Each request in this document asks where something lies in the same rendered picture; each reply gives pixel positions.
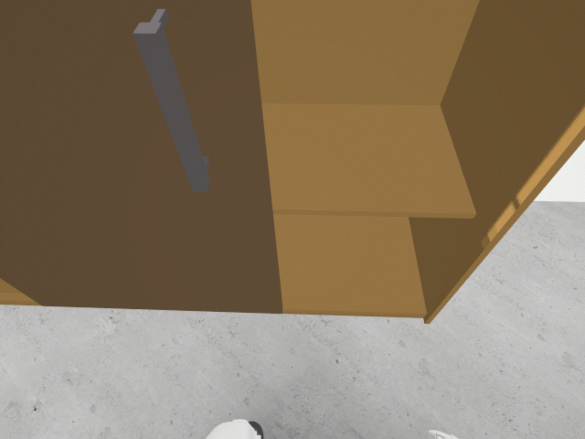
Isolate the handle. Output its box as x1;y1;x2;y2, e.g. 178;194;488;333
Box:
133;9;210;192

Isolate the robot left shin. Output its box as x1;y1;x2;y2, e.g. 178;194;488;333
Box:
232;419;255;431

